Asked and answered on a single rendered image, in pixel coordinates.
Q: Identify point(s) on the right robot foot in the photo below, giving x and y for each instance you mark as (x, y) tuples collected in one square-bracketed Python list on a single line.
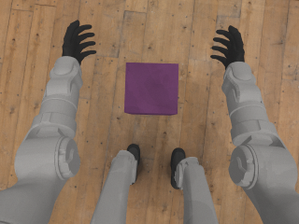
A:
[(178, 155)]

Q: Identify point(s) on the robot right upper arm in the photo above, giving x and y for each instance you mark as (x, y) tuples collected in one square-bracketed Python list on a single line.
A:
[(268, 176)]

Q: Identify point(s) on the robot left upper arm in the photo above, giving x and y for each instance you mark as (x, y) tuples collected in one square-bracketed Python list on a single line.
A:
[(43, 165)]

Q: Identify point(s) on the left robot forearm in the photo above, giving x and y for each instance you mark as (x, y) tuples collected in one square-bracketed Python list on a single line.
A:
[(59, 106)]

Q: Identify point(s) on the robot left hand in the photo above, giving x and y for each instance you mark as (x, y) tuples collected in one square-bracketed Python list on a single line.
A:
[(71, 46)]

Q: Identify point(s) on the carton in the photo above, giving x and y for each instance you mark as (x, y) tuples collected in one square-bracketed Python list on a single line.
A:
[(151, 89)]

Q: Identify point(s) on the robot right hand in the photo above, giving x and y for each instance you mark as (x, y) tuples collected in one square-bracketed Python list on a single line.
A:
[(235, 47)]

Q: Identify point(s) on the robot right shin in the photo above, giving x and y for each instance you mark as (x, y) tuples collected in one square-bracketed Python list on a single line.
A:
[(190, 159)]

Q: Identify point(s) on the right robot forearm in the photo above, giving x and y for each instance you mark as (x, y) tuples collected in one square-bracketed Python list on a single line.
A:
[(250, 123)]

